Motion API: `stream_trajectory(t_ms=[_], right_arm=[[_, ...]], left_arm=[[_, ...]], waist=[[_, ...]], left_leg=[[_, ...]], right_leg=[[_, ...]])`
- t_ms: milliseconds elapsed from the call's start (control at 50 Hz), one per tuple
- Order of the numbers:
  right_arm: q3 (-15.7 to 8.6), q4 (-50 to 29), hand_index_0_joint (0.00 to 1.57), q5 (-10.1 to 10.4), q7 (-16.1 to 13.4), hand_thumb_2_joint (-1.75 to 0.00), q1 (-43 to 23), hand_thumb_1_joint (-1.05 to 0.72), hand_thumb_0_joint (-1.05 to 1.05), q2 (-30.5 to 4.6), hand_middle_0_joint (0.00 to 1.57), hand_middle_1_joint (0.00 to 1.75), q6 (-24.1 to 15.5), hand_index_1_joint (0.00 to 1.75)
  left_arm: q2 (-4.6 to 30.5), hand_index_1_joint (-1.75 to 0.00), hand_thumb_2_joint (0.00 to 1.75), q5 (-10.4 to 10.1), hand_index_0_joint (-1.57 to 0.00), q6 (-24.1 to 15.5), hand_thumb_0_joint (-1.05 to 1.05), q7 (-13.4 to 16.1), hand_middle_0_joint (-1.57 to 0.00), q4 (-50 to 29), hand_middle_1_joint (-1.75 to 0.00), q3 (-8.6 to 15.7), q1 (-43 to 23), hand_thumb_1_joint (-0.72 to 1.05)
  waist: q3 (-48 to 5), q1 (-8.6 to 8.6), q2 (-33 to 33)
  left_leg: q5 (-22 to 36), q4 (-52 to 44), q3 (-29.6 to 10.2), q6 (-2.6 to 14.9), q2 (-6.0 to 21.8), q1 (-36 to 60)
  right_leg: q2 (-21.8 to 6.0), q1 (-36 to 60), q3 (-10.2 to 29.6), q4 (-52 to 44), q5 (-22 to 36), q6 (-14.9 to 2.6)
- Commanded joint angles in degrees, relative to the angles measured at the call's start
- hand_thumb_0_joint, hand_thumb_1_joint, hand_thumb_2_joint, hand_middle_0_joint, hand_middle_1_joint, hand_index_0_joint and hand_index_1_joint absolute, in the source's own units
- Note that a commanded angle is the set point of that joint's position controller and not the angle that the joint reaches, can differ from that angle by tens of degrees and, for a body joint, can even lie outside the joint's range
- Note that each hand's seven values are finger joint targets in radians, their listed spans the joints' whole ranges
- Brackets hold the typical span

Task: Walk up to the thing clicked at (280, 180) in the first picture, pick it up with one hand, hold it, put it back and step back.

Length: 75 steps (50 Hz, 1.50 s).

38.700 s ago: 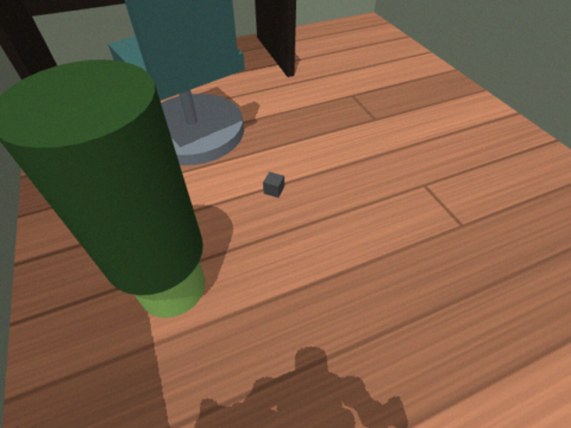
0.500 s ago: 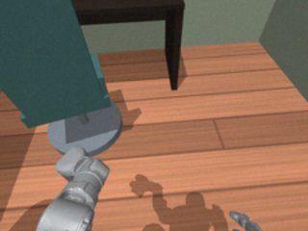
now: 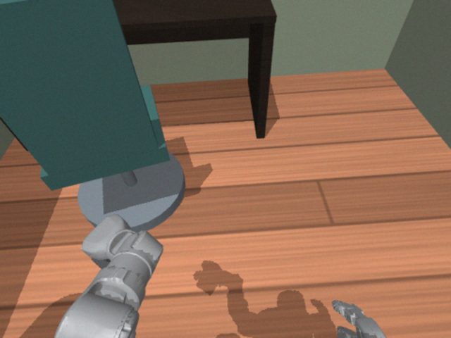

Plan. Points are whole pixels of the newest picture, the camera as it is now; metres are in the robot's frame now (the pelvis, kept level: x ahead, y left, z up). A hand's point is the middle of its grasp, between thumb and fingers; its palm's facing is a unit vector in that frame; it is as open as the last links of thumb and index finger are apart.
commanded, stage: hold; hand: left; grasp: from above
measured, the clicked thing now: (125, 261) +0.30 +0.22 -0.08
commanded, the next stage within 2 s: crouch in 0.74 s
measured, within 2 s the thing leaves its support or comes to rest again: neither
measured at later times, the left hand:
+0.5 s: hand (122, 258) +0.29 +0.21 -0.04, palm faces -0.23 -0.40 -0.89, open 10.7 cm
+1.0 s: hand (120, 258) +0.29 +0.22 -0.05, palm faces -0.26 -0.37 -0.89, open 10.7 cm
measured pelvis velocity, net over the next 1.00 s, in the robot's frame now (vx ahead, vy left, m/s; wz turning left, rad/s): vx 0.00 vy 0.00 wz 0.00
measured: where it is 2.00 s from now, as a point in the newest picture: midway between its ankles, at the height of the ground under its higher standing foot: outside the picture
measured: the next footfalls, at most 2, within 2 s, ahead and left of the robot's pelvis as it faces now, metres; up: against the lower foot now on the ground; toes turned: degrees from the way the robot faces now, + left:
none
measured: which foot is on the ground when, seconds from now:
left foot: down 0.00-1.00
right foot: down 0.00-1.00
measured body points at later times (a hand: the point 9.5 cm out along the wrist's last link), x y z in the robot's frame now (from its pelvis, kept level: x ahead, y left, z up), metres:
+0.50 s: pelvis +0.00 +0.00 +0.00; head +0.00 -0.02 +0.45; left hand +0.30 +0.23 +0.01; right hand +0.16 -0.23 -0.11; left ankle +0.00 +0.14 -0.73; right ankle -0.01 -0.12 -0.73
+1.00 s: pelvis +0.00 +0.00 +0.00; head +0.01 -0.01 +0.45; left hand +0.30 +0.23 +0.01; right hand +0.16 -0.22 -0.11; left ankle +0.00 +0.14 -0.73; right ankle -0.01 -0.12 -0.73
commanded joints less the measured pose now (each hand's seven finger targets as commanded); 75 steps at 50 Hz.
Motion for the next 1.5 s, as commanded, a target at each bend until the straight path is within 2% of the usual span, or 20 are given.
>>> stream_trajectory(t_ms=[0, 60, 120, 160, 180, 420, 620, 660, 720, 760, 820, 900, 980, 1080, 1120, 1160, 1220, 1300, 1360, 1480], right_arm=[[-2.07, -6.74, 0.20, 0.77, -0.61, -0.90, -4.79, -0.89, 0.00, -7.02, 0.20, 0.30, -2.52, 0.30], [-1.80, -7.03, 0.20, 0.89, -0.59, -0.90, -5.71, -0.89, 0.00, -6.60, 0.20, 0.30, -2.58, 0.30], [-1.84, -7.34, 0.20, 0.83, -0.62, -0.90, -6.33, -0.89, 0.00, -6.52, 0.20, 0.30, -2.66, 0.30], [-1.61, -7.50, 0.20, 1.02, -0.58, -0.90, -7.05, -0.89, 0.00, -6.37, 0.20, 0.30, -2.68, 0.30], [-1.90, -7.34, 0.20, 1.02, -0.56, -0.90, -6.72, -0.89, 0.00, -6.69, 0.20, 0.30, -2.70, 0.30], [-1.32, -7.97, 0.20, 1.30, -0.84, -0.90, -8.59, -0.89, 0.00, -5.60, 0.20, 0.30, -2.85, 0.30], [-1.34, -8.22, 0.20, 1.40, -1.06, -0.90, -8.65, -0.90, 0.00, -5.56, 0.20, 0.30, -3.14, 0.30], [-1.15, -7.90, 0.20, 1.38, -1.03, -0.90, -8.72, -0.90, 0.00, -5.23, 0.20, 0.30, -3.15, 0.30], [-1.70, -8.04, 0.20, 1.33, -0.97, -0.90, -8.49, -0.89, 0.00, -5.75, 0.20, 0.30, -3.25, 0.30], [-1.60, -7.86, 0.20, 1.24, -0.89, -0.90, -8.68, -0.90, 0.00, -5.38, 0.20, 0.30, -3.22, 0.30], [-1.72, -7.74, 0.20, 1.35, -0.99, -0.90, -8.75, -0.89, 0.00, -5.67, 0.20, 0.30, -3.24, 0.30], [-1.63, -7.48, 0.20, 1.33, -0.92, -0.88, -7.94, -0.85, 0.00, -5.44, 0.20, 0.30, -3.28, 0.30], [-2.09, -6.95, 0.20, 0.89, -0.95, -0.89, -6.43, -0.85, 0.00, -5.99, 0.20, 0.30, -3.48, 0.30], [-3.12, -5.25, 0.20, 0.21, -0.88, -0.89, -3.54, -0.85, 0.00, -6.20, 0.20, 0.30, -3.29, 0.30], [-3.53, -4.28, 0.20, -0.03, -1.04, -0.89, -1.64, -0.85, 0.00, -6.65, 0.20, 0.30, -3.45, 0.30], [-3.95, -3.59, 0.20, -0.33, -1.05, -0.89, -0.12, -0.85, 0.00, -6.48, 0.20, 0.30, -3.54, 0.30], [-4.78, -2.40, 0.20, -1.41, -0.87, -0.89, 1.37, -0.86, 0.00, -6.96, 0.20, 0.30, -3.99, 0.30], [-5.38, -1.67, 0.20, -2.96, 0.44, -0.89, 2.74, -0.87, 0.00, -6.58, 0.20, 0.30, -4.18, 0.30], [-6.03, -1.78, 0.20, -3.82, 1.62, -0.89, 3.07, -0.87, 0.00, -7.11, 0.20, 0.30, -4.24, 0.30], [-6.27, -0.72, 0.20, -5.59, 2.89, -0.89, 1.83, -0.88, 0.00, -8.38, 0.20, 0.30, -4.54, 0.30]], left_arm=[[10.00, -0.74, 1.05, 4.05, -0.97, 0.00, 0.00, 2.04, -1.07, -11.52, -0.64, -0.23, -24.66, 0.56], [8.99, -0.74, 1.05, 4.53, -0.98, 0.32, 0.00, 1.70, -1.08, -11.43, -0.64, -0.82, -23.56, 0.58], [10.07, -0.72, 1.02, 4.16, -0.98, 0.74, 0.00, 1.62, -1.08, -13.64, -0.62, -0.29, -22.96, 0.58], [8.35, -0.73, 1.05, 4.33, -0.97, 1.02, 0.00, 1.28, -1.08, -13.84, -0.63, -1.44, -23.11, 0.56], [10.56, -0.73, 1.06, 4.61, -0.97, 1.27, 0.00, 1.32, -1.08, -13.00, -0.62, -0.21, -22.11, 0.56], [8.08, -0.70, 1.06, 4.18, -1.02, 1.81, 0.00, -0.22, -1.13, -16.79, -0.58, -1.90, -21.25, 0.61], [10.38, -0.71, 1.07, 5.87, -1.00, 1.69, 0.00, -0.61, -1.12, -19.65, -0.58, -1.80, -22.17, 0.58], [7.56, -0.70, 1.06, 5.79, -1.00, 2.16, 0.00, -0.73, -1.12, -16.34, -0.58, -3.01, -20.01, 0.58], [9.88, -0.72, 1.09, 5.84, -0.99, 1.84, 0.00, -0.82, -1.11, -18.56, -0.59, -1.66, -21.48, 0.57], [7.30, -0.71, 1.06, 5.30, -0.99, 2.05, 0.00, -1.03, -1.11, -17.06, -0.58, -2.80, -20.93, 0.57], [10.89, -0.75, 1.04, 6.08, -1.05, 1.90, 0.00, -1.00, -1.12, -16.80, -0.67, -1.33, -21.83, 0.64], [7.58, -0.73, 0.92, 6.02, -0.87, 1.40, 0.00, -1.46, -0.89, -13.92, -0.70, -2.62, -19.22, 0.47], [6.98, -0.78, 0.97, 5.50, -0.85, 0.48, 0.00, 0.07, -0.87, -9.10, -0.76, -1.83, -17.07, 0.44], [6.73, -0.78, 0.98, 5.32, -0.84, -3.03, 0.00, 3.17, -0.87, -4.69, -0.75, -0.23, -19.96, 0.43], [8.84, -0.78, 0.98, 5.80, -0.85, -4.68, 0.00, 4.84, -0.88, -1.91, -0.75, 1.11, -21.68, 0.44], [7.31, -0.77, 0.97, 6.09, -0.86, -6.62, 0.00, 6.51, -0.88, 0.83, -0.74, 1.26, -22.22, 0.45], [10.40, -0.74, 0.92, 7.25, -0.88, -10.19, 0.00, 9.76, -0.90, 5.13, -0.72, 4.06, -25.29, 0.47], [10.70, -0.73, 0.87, 8.48, -0.89, -13.82, 0.00, 14.16, -0.90, 12.59, -0.71, 6.92, -26.45, 0.46], [10.84, -0.72, 0.85, 7.70, -0.91, -16.05, 0.00, 16.64, -0.92, 15.41, -0.71, 9.03, -28.30, 0.47], [16.10, -0.72, 0.90, 6.23, -1.04, -18.46, 0.00, 21.74, -1.07, 17.73, -0.69, 14.29, -37.53, 0.63]], waist=[[-17.33, 0.49, -3.27], [-16.36, 0.28, -2.73], [-17.14, 1.43, -1.89], [-16.95, 0.36, -3.39], [-16.75, 1.28, -2.91], [-17.17, 1.28, -3.28], [-17.35, 1.76, -1.28], [-15.33, 1.13, -3.87], [-17.78, 2.01, -1.68], [-16.11, 1.59, -2.10], [-16.26, 1.91, -1.02], [-15.17, 1.22, -4.57], [-12.86, 1.20, -5.19], [-14.16, -0.32, -4.82], [-14.32, -1.04, -4.62], [-14.29, -2.04, -4.58], [-17.82, -2.50, -4.11], [-22.29, -3.64, -3.04], [-26.15, -3.94, -1.25], [-36.19, -5.64, 6.36]], left_leg=[[15.39, -3.61, 1.77, 2.48, -3.42, 6.80], [13.51, -4.63, 1.65, 2.35, -3.21, 7.35], [14.49, -4.75, 1.80, 2.30, -3.38, 7.50], [14.54, -4.51, 1.63, 2.56, -3.35, 7.97], [14.39, -4.78, 1.81, 2.42, -3.43, 7.40], [15.21, -5.01, 2.08, 2.72, -3.60, 9.04], [15.57, -6.18, 1.74, 2.31, -3.37, 9.82], [15.35, -5.92, 1.54, 2.52, -3.32, 9.03], [16.52, -5.93, 1.76, 2.37, -3.46, 9.72], [16.25, -5.97, 1.73, 2.34, -3.36, 9.37], [16.10, -6.29, 1.77, 2.13, -3.26, 9.62], [15.97, -5.88, 1.51, 2.55, -3.25, 8.74], [14.97, -5.76, 1.61, 2.35, -3.15, 7.11], [16.09, -3.37, 1.81, 2.12, -2.70, 5.39], [15.50, -1.95, 1.96, 2.04, -2.57, 3.70], [14.53, 0.63, 2.10, 1.94, -2.34, 1.25], [13.85, 9.00, 2.27, 1.60, -2.03, -6.95], [10.79, 21.09, 2.15, 1.02, -1.97, -19.87], [9.02, 26.39, 1.51, 0.60, -2.08, -26.43], [3.39, 37.61, -0.63, -0.24, -1.34, -34.53]], right_leg=[[2.58, 8.95, -0.65, -4.83, 18.35, -0.55], [2.77, 7.96, -0.64, -5.39, 15.29, -0.78], [2.63, 9.14, -0.71, -5.39, 15.97, -0.82], [2.58, 8.80, -0.39, -5.96, 16.86, -0.44], [2.51, 9.58, -0.41, -5.82, 16.24, -0.57], [2.14, 9.81, 0.02, -6.79, 17.75, -0.15], [2.51, 10.22, -0.57, -6.46, 16.38, -0.80], [2.62, 9.39, -0.71, -6.83, 16.53, -0.55], [2.38, 10.60, -0.35, -6.56, 17.55, -0.72], [2.47, 9.59, -0.51, -6.80, 17.13, -0.75], [2.55, 9.73, -0.53, -6.71, 16.33, -0.94], [2.48, 9.12, -0.60, -6.77, 16.83, -0.67], [2.41, 8.14, -0.80, -6.61, 15.37, -1.00], [2.28, 5.80, -0.21, -4.75, 17.42, -1.10], [2.30, 4.22, -0.05, -3.65, 17.11, -1.16], [2.32, 1.13, -0.02, -1.60, 16.87, -1.15], [1.98, -5.44, 0.50, 5.55, 16.92, -0.97], [2.10, -16.49, 0.81, 16.99, 15.71, -1.23], [2.25, -22.33, 0.91, 22.30, 14.31, -1.56], [3.55, -40.27, -1.99, 34.89, 5.75, -2.72]])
